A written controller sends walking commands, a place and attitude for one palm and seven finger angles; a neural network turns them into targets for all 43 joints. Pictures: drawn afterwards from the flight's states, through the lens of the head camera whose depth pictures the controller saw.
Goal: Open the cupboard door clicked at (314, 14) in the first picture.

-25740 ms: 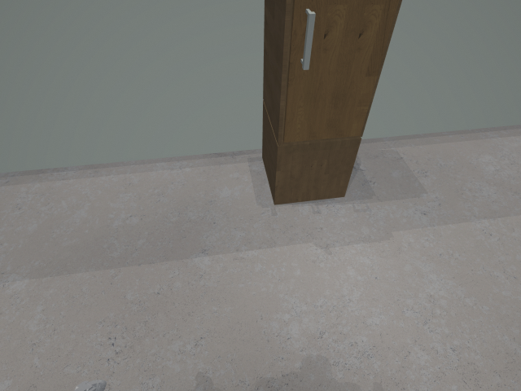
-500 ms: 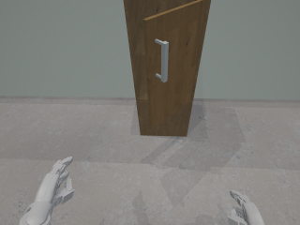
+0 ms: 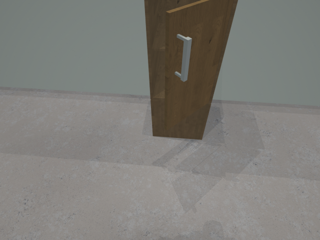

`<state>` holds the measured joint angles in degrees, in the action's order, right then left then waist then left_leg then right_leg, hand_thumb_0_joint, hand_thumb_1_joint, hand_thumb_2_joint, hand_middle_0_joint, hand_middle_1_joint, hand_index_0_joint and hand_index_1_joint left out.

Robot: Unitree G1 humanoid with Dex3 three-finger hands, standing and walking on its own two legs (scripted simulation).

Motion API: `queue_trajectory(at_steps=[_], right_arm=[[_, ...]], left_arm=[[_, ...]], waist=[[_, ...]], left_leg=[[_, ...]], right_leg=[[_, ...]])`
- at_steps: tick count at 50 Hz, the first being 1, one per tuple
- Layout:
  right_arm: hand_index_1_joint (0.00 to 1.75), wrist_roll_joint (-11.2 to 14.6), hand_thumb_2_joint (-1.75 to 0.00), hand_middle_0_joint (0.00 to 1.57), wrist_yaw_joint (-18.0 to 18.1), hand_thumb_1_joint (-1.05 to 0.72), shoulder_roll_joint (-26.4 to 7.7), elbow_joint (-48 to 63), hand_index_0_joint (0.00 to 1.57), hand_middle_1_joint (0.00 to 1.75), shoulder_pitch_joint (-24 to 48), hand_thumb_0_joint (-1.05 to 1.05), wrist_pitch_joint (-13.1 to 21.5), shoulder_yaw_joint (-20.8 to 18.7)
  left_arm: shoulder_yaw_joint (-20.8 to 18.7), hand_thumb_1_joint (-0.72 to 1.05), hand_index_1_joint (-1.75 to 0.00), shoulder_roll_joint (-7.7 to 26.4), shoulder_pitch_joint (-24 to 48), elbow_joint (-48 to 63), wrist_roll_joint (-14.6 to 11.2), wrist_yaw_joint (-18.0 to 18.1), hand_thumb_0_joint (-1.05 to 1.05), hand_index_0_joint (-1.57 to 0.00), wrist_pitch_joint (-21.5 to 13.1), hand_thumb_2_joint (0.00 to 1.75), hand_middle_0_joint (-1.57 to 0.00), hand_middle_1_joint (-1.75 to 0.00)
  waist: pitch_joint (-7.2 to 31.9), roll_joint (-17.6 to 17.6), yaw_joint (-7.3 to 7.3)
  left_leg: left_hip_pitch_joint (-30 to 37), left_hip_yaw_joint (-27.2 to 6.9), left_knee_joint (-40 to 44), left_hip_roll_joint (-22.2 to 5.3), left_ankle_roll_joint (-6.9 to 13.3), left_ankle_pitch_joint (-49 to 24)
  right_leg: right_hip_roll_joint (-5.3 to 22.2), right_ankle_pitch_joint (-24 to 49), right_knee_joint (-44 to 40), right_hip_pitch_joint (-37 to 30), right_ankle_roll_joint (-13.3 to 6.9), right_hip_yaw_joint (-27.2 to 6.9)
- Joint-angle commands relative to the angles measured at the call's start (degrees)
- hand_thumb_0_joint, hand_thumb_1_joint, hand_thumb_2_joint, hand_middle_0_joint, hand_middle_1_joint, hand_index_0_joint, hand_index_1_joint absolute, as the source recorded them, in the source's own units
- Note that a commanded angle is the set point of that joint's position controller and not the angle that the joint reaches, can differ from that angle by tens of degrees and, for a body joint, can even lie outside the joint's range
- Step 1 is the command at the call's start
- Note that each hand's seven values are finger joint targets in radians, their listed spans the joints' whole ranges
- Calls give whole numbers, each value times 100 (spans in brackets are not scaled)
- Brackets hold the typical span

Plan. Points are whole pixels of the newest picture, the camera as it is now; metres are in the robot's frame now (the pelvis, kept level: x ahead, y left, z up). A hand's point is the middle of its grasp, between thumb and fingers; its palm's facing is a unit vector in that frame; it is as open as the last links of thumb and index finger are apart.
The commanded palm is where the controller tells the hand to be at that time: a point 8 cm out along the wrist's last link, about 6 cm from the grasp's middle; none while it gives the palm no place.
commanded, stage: let the arm hang, fingers relaxed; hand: left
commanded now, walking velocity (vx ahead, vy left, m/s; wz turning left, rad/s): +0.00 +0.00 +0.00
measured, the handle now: (182, 58) +0.72 -0.03 +0.08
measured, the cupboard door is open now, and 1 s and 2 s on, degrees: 45 45 45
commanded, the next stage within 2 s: look to check the result in 0.46 s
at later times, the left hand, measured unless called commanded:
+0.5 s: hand out of the picture +0.04 +0.17 -0.17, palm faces +0.04 -0.98 -0.21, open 7.3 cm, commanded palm none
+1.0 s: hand out of the picture +0.04 +0.14 -0.17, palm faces +0.04 -0.98 -0.20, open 7.4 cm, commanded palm none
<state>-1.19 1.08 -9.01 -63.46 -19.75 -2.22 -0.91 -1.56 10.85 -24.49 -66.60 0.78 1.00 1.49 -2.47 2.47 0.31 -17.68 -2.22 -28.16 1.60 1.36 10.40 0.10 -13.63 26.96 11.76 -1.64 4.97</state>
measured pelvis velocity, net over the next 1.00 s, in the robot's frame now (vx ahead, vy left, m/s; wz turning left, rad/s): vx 0.06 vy -0.03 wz -0.01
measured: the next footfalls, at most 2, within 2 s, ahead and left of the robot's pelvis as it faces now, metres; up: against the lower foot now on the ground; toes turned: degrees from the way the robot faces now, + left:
right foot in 1.80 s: +0.05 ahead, -0.16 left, +0.00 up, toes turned -19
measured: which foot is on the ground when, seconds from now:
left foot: down 0.00-1.00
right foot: down 0.00-1.00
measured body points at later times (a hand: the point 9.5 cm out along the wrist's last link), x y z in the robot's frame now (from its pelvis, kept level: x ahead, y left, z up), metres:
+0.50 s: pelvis +0.03 -0.01 +0.00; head +0.04 -0.02 +0.45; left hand +0.04 +0.22 -0.15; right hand +0.02 -0.22 -0.16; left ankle +0.07 +0.10 -0.74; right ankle +0.01 -0.11 -0.74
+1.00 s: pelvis +0.06 -0.03 +0.01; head +0.07 -0.04 +0.45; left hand +0.04 +0.19 -0.15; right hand +0.06 -0.25 -0.16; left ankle +0.07 +0.10 -0.74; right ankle +0.01 -0.11 -0.74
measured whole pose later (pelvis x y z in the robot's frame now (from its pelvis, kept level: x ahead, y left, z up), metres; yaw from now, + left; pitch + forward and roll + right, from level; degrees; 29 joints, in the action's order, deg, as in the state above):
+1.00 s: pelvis +0.06 -0.03 +0.01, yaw -1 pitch -1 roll +0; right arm -1.1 2.2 -9.0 -66.4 -13.5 -0.2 0.0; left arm -0.7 7.3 -16.3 -66.2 0.3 1.9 -0.8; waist -2.7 1.0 0.2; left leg -10.7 -1.5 -23.3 -0.3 -1.1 11.2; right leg -1.7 -16.3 22.7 5.3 -3.2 4.1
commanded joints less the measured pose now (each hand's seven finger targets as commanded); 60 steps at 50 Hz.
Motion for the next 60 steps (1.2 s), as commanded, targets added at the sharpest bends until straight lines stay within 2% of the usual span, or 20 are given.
queue_trajectory(at_steps=[1, 3, 5, 7, 8, 9, 10, 12, 16, 19, 21, 25, 27, 31, 34, 38, 45, 52, 57, 60], right_arm=[[30, -1, -90, 20, 71, -90, -409, 23, 20, 30, -507, 0, 66, -119], [30, -9, -90, 20, 69, -90, -371, -16, 20, 30, -524, 0, 80, -96], [30, -47, -90, 20, 72, -90, -376, -49, 20, 30, -432, 0, 102, -69], [30, -74, -90, 20, 92, -90, -537, 7, 20, 30, -225, 0, 129, -94], [30, -62, -90, 20, 102, -90, -603, 38, 20, 30, -112, 0, 155, -100], [30, -58, -90, 20, 107, -90, -598, 69, 20, 30, -12, 0, 187, -88], [30, -49, -90, 20, 111, -90, -595, 90, 20, 30, 60, 0, 215, -90], [30, -33, -90, 20, 99, -90, -520, 91, 20, 30, 77, 0, 246, -87], [30, -12, -90, 20, 81, -90, -397, 45, 20, 30, -24, 0, 265, -73], [30, -8, -90, 20, 79, -90, -325, -6, 20, 30, -43, 0, 265, -52], [30, -5, -90, 20, 90, -90, -351, -32, 20, 30, -16, 0, 274, -40], [30, 6, -90, 20, 102, -90, -377, -70, 20, 30, 71, 0, 262, -19], [30, 8, -90, 20, 111, -90, -409, -81, 20, 30, 98, 0, 260, -7], [30, 13, -90, 20, 119, -90, -403, -117, 20, 30, 163, 0, 237, 7], [30, 16, -90, 20, 127, -90, -439, -124, 20, 30, 220, 0, 237, 10], [30, 30, -90, 20, 138, -90, -470, -138, 20, 30, 256, 0, 238, 2], [30, 16, -90, 20, 149, -90, -446, -185, 20, 30, 275, 0, 232, 26], [30, 20, -90, 20, 157, -90, -506, -179, 20, 30, 319, 0, 234, 9], [30, 24, -90, 20, 167, -90, -565, -162, 20, 30, 328, 0, 255, -4], [30, 26, -90, 20, 172, -90, -523, -166, 20, 30, 325, 0, 238, 0]], left_arm=[[-72, 90, -30, 578, 579, 375, -14, 91, 0, -20, -166, 90, -20, -30], [-67, 90, -30, 538, 560, 341, -13, 100, 0, -20, -156, 90, -20, -30], [-64, 90, -30, 465, 487, 294, -19, 90, 0, -20, -105, 90, -20, -30], [-89, 90, -30, 443, 275, 252, 2, 89, 0, -20, -53, 90, -20, -30], [-89, 90, -30, 446, 158, 228, 14, 90, 0, -20, -51, 90, -20, -30], [-88, 90, -30, 395, 76, 204, 12, 85, 0, -20, -62, 90, -20, -30], [-92, 90, -30, 351, 16, 202, 13, 82, 0, -20, -87, 90, -20, -30], [-81, 90, -30, 327, 43, 214, 9, 83, 0, -20, -140, 90, -20, -30], [-82, 90, -30, 354, 300, 303, -10, 86, 0, -20, -222, 90, -20, -30], [-72, 90, -30, 362, 426, 318, -24, 99, 0, -20, -256, 90, -20, -30], [-63, 90, -30, 364, 489, 316, -32, 105, 0, -20, -273, 90, -20, -30], [-45, 90, -30, 357, 503, 261, -39, 116, 0, -20, -270, 90, -20, -30], [-37, 90, -30, 361, 486, 232, -49, 119, 0, -20, -271, 90, -20, -30], [-18, 90, -30, 347, 447, 176, -53, 124, 0, -20, -264, 90, -20, -30], [-11, 90, -30, 347, 417, 158, -52, 131, 0, -20, -275, 90, -20, -30], [-13, 90, -30, 363, 361, 128, -47, 141, 0, -20, -284, 90, -20, -30], [-11, 90, -30, 337, 363, 118, -56, 144, 0, -20, -276, 90, -20, -30], [-24, 90, -30, 400, 409, 159, -60, 142, 0, -20, -288, 90, -20, -30], [-58, 90, -30, 473, 432, 200, -61, 149, 0, -20, -306, 90, -20, -30], [-51, 90, -30, 452, 429, 212, -62, 155, 0, -20, -286, 90, -20, -30]], waist=[[-352, -966, -326], [-440, -678, -306], [-792, -86, -225], [-1034, 318, -40], [-993, 484, 73], [-828, 462, 133], [-641, 342, 179], [-334, 207, 145], [-182, -170, 6], [-162, -287, -52], [-120, -232, -72], [-200, -265, -79], [-115, -225, -81], [-181, -230, -84], [-84, -265, -83], [-94, -373, -62], [-185, -250, -60], [-203, -309, -58], [-55, -371, -39], [-188, -356, -32]], left_leg=[[838, -42, -476, -265, 42, 495], [759, -144, -195, -375, 64, 509], [197, -624, 606, -594, 127, 1129], [-688, -1237, 1535, -853, 228, 2277], [-967, -1387, 1749, -921, 288, 2414], [-1029, -1451, 1882, -939, 320, 2335], [-929, -1366, 1845, -897, 314, 2072], [-533, -1028, 1597, -751, 229, 1470], [17, -573, 1132, -552, 108, 497], [306, -394, 882, -518, 70, -170], [436, -352, 812, -554, 64, -491], [524, -304, 760, -573, 51, -703], [612, -306, 740, -584, 52, -756], [672, -276, 722, -590, 41, -718], [773, -241, 660, -598, 38, -853], [806, -215, 648, -604, 40, -903], [781, -193, 679, -607, 19, -877], [801, -159, 673, -618, 9, -893], [844, -115, 634, -627, 14, -1072], [772, -98, 628, -607, 1, -966]], right_leg=[[1053, -2095, -1448, 1577, -501, -1017], [908, -2001, -1206, 1585, -426, -881], [569, -1901, -785, 1378, -276, -689], [271, -1470, -378, 731, -120, -529], [220, -1076, -195, 336, -89, -467], [225, -797, -119, 4, -74, -475], [258, -598, -178, -190, -70, -510], [375, -378, -397, -257, -80, -579], [542, -310, -709, -56, -123, -670], [613, -87, -800, 26, -136, -681], [633, 135, -825, -15, -133, -694], [631, 336, -852, -40, -127, -691], [634, 406, -870, -113, -126, -693], [626, 402, -925, -88, -125, -710], [635, 681, -914, -170, -124, -713], [635, 866, -930, -217, -105, -691], [627, 916, -954, -286, -112, -709], [627, 1127, -982, -340, -99, -727], [650, 1666, -924, -551, -61, -709], [649, 1580, -954, -510, -32, -701]])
